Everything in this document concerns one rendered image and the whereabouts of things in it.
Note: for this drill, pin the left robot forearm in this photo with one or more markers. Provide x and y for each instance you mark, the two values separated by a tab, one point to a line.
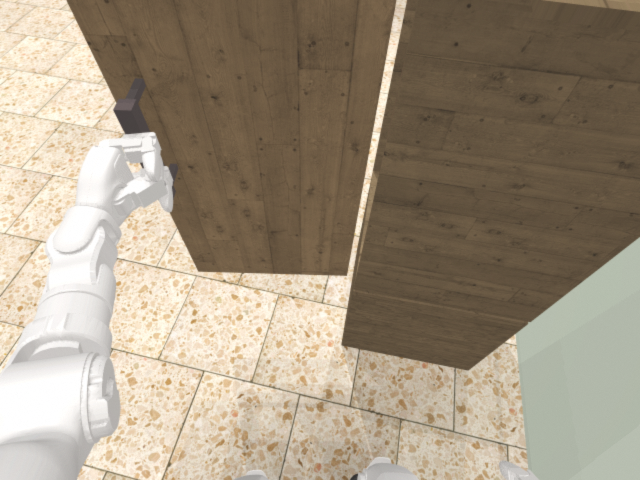
76	306

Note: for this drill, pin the robot shin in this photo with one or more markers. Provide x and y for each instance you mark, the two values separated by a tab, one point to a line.
380	460
256	472

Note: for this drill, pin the robot right shin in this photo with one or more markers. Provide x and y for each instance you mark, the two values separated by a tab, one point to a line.
380	460

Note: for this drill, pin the robot left upper arm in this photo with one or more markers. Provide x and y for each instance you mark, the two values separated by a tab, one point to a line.
52	412

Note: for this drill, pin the robot left shin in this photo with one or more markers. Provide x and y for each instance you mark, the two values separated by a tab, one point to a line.
256	472

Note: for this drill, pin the right robot hand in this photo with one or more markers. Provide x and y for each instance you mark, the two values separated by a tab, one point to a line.
512	472

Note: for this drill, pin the handle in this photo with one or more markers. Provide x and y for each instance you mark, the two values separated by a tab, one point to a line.
132	120

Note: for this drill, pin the left robot hand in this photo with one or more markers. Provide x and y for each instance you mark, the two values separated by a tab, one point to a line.
106	182

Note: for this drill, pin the cupboard door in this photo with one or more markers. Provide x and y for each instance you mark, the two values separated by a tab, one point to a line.
266	106

